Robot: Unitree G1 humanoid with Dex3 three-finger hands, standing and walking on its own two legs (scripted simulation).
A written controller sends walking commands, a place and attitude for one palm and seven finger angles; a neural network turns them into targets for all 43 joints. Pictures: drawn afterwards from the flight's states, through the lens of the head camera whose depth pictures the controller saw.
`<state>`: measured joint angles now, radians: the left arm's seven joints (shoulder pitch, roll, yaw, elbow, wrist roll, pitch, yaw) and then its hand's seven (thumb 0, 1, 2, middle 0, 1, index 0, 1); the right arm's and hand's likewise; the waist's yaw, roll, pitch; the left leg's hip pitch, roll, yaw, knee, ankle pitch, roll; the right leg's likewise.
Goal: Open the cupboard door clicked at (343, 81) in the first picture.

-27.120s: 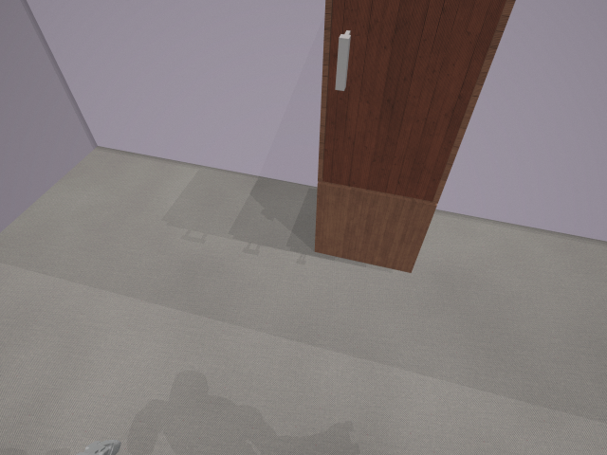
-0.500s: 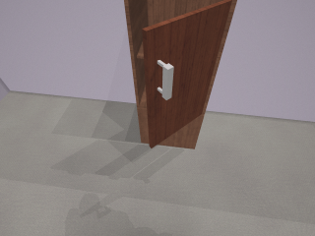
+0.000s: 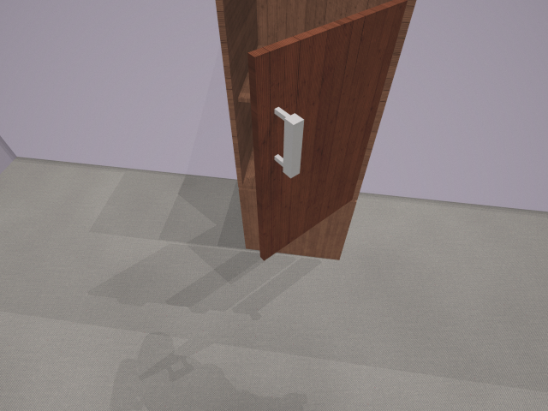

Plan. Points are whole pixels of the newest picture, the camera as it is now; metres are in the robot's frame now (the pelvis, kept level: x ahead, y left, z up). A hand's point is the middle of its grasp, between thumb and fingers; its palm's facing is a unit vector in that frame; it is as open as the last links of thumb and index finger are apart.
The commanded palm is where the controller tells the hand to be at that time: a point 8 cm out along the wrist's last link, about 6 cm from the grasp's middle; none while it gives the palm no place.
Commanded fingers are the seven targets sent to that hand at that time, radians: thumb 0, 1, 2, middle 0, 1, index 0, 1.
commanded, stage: walk to a spot facing it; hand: left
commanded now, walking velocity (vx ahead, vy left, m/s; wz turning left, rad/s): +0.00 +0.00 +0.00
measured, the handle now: (285, 142) +0.56 +0.01 +0.07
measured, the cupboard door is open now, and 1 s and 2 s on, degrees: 47 47 47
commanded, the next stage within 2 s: none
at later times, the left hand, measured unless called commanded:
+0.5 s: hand out of the picture +0.06 +0.19 -0.18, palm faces -0.11 -0.96 -0.26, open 7.4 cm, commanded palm none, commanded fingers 0.00 0.90 0.90 -0.20 -0.30 -0.20 -0.30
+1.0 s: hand out of the picture +0.11 +0.19 -0.19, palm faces -0.34 -0.91 -0.24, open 7.4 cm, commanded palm none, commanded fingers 0.00 0.90 0.90 -0.20 -0.30 -0.20 -0.30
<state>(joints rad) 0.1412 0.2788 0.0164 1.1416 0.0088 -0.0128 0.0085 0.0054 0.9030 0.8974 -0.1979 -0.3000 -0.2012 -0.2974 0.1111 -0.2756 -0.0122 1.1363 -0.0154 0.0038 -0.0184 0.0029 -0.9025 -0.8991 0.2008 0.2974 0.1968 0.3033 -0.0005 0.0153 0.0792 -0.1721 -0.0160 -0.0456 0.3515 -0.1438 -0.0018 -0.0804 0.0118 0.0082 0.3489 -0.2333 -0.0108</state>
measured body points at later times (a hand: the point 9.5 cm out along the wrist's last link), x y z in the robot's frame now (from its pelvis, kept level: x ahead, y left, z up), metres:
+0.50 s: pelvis -0.01 -0.01 -0.02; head +0.03 -0.03 +0.43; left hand +0.07 +0.24 -0.16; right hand +0.02 -0.27 -0.18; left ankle +0.03 +0.12 -0.75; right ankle -0.04 -0.10 -0.74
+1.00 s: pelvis -0.01 +0.01 -0.02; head +0.04 +0.00 +0.43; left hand +0.13 +0.24 -0.17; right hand +0.01 -0.27 -0.14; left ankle +0.05 +0.14 -0.75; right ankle -0.04 -0.11 -0.74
